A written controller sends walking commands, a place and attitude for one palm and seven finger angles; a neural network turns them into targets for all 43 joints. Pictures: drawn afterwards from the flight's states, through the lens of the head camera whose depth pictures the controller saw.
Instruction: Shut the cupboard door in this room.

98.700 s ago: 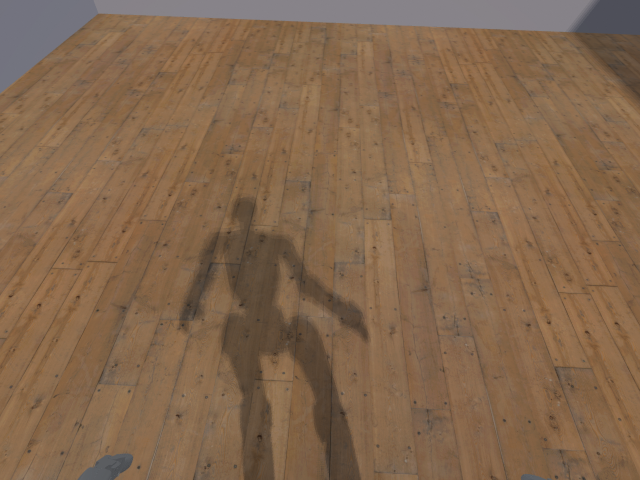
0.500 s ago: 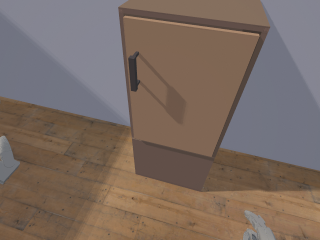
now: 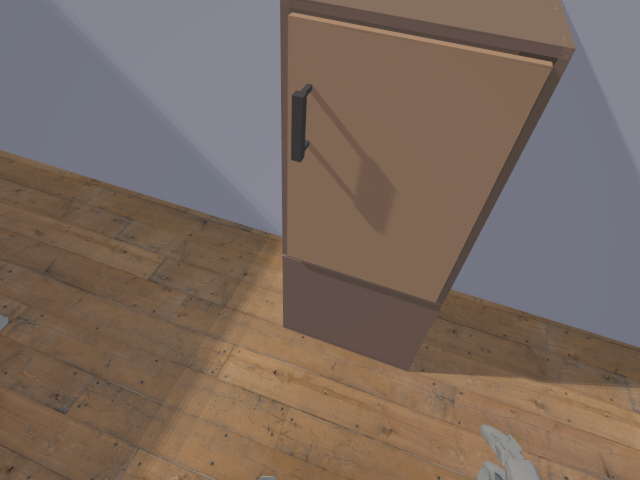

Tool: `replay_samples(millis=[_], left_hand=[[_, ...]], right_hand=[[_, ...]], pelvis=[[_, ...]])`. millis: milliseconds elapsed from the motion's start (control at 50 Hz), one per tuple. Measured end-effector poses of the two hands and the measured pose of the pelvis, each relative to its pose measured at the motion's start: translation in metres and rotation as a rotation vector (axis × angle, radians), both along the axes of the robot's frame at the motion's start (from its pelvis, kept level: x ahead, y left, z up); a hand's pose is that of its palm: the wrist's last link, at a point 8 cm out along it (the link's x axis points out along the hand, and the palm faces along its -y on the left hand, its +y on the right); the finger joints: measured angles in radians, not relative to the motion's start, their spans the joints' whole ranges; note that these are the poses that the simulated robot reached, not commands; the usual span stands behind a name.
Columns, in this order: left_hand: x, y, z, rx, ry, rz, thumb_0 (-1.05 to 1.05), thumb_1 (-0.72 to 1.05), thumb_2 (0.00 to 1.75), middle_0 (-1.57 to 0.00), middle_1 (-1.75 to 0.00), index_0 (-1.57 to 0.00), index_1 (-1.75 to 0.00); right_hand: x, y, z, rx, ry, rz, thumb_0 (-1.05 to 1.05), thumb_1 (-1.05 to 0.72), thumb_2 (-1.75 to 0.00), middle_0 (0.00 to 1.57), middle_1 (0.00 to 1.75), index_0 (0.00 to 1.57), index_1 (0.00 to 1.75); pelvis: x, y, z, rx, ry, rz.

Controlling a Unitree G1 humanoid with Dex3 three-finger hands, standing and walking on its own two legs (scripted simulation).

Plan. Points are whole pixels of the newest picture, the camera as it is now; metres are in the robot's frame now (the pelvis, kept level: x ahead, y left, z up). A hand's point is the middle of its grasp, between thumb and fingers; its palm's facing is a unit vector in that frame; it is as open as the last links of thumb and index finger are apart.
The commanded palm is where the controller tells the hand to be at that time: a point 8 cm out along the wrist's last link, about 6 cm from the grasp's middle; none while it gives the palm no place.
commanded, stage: step back with the hand held close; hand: left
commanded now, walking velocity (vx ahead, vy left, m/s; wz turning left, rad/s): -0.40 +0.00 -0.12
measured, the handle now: (302, 123) +0.69 +0.09 +0.10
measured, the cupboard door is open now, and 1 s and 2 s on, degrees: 0 0 0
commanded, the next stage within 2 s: stop stepping back and stand still in 0.14 s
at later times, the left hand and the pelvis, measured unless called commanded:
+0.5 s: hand out of the picture +0.09 +0.28 +0.18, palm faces +0.54 -0.76 -0.35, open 7.4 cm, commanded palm +0.03 +0.29 +0.20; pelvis -0.12 +0.00 +0.01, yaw -1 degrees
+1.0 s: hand out of the picture +0.07 +0.27 +0.17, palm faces +0.46 -0.81 -0.38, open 7.4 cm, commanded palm +0.02 +0.30 +0.20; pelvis -0.14 +0.01 +0.02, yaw -4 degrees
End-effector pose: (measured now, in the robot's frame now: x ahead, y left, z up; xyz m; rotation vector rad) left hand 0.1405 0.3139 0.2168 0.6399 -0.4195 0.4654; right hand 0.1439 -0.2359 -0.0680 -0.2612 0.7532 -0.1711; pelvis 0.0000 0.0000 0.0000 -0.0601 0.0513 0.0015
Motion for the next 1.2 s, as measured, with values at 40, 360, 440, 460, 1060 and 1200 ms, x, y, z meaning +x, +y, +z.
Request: replay_samples(millis=[40, 360, 440, 460, 1060, 1200], left_hand=[[-0.003, -0.002, -0.003, -0.044, -0.003, 0.007, 0.01, 0.88, 0.9, -0.21, -0.3, -0.22, -0.3], [-0.088, -0.061, 0.019, 0.066, 0.049, -0.224, 0.01, 0.88, 0.9, -0.22, -0.3, -0.23, -0.3], [-0.1, -0.018, 0.007, -0.055, 0.004, -0.037, 0.01, 0.88, 0.9, -0.21, -0.3, -0.22, -0.3], [-0.101, -0.009, -0.001, -0.106, 0.01, 0.0, 0.01, 0.88, 0.9, -0.21, -0.3, -0.22, -0.3], [-0.103, -0.001, -0.045, -0.254, 0.12, -0.049, 0.02, 0.89, 0.9, -0.2, -0.3, -0.21, -0.3], [-0.079, -0.022, -0.211, -0.429, 0.887, -0.091, 0.01, 0.9, 0.9, -0.19, -0.3, -0.2, -0.3]], right_hand=[[0.004, 0.005, 0.004, 0.012, -0.024, 0.028, 0.01, -0.9, -0.9, 0.2, 0.3, 0.21, 0.3], [-0.101, -0.04, 0.031, 0.003, -0.088, -0.08, 0.01, -0.9, -0.9, 0.2, 0.3, 0.21, 0.3], [-0.132, -0.053, 0.019, -0.062, -0.027, -0.101, 0.01, -0.9, -0.9, 0.2, 0.3, 0.21, 0.3], [-0.139, -0.053, 0.015, -0.07, 0.0, -0.103, 0.01, -0.9, -0.9, 0.2, 0.3, 0.21, 0.3], [-0.169, -0.014, 0.002, -0.064, 0.067, -0.078, 0.01, -0.9, -0.9, 0.2, 0.3, 0.21, 0.3], [-0.158, 0.005, -0.009, -0.011, 0.072, 0.002, 0.01, -0.91, -0.9, 0.2, 0.3, 0.2, 0.3]], pelvis=[[-0.009, -0.003, 0.003, 0.005, 0.022, -0.025], [-0.096, -0.032, 0.013, 0.036, -0.024, -0.075], [-0.103, -0.017, 0.011, 0.013, -0.019, -0.027], [-0.107, -0.012, 0.011, 0.014, -0.019, -0.009], [-0.129, 0.018, 0.006, 0.042, -0.08, -0.042], [-0.145, 0.038, 0.005, 0.047, -0.067, -0.039]])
